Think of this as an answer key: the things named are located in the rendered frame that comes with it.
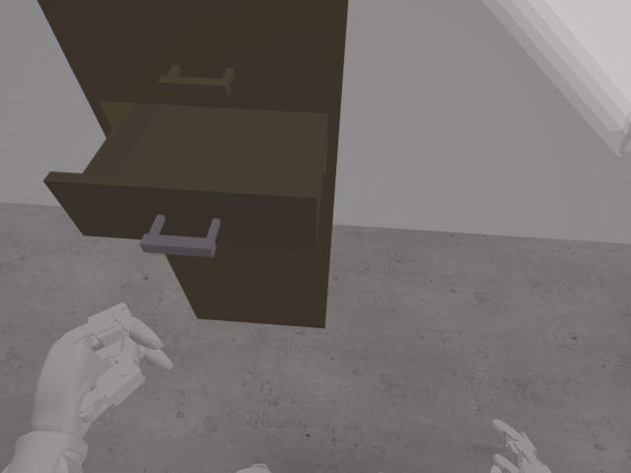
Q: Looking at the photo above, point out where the robot right hand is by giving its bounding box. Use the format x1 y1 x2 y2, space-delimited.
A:
490 419 551 473

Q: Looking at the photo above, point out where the drawer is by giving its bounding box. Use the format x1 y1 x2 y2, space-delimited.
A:
43 102 328 251

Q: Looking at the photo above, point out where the robot left forearm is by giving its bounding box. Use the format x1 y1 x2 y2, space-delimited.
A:
1 431 89 473

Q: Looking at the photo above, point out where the handle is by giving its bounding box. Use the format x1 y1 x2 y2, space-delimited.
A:
157 76 231 98
140 215 221 257

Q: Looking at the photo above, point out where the robot left hand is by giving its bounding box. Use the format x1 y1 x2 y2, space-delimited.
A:
30 303 174 438

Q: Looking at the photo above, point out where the cabinet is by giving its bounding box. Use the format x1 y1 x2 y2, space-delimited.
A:
37 0 348 328

